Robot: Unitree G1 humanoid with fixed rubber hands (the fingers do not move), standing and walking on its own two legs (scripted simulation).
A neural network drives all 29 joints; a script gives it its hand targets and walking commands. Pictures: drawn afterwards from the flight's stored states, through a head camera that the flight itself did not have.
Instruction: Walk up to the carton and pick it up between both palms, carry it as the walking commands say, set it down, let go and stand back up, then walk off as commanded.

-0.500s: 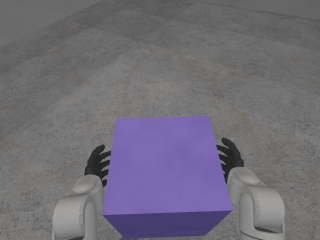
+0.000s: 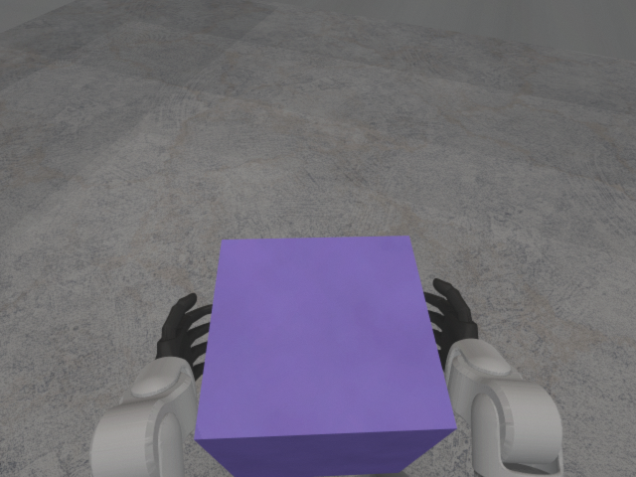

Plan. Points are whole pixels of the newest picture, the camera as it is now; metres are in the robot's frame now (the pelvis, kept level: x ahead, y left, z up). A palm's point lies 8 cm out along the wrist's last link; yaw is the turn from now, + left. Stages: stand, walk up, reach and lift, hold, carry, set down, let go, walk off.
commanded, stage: carry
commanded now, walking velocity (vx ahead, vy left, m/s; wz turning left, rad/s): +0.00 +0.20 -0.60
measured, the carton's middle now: (317, 366) +0.25 +0.01 +0.02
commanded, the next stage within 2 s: none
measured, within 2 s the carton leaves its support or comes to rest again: neither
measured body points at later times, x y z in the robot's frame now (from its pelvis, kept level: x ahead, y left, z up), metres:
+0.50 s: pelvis -0.01 +0.11 -0.01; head +0.03 +0.11 +0.44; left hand +0.28 +0.17 +0.06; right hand +0.19 -0.12 +0.07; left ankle +0.04 +0.25 -0.74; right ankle -0.03 -0.05 -0.73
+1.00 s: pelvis +0.00 +0.24 +0.00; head +0.03 +0.24 +0.45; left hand +0.30 +0.22 +0.06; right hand +0.13 -0.03 +0.08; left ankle +0.06 +0.32 -0.73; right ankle -0.06 +0.11 -0.69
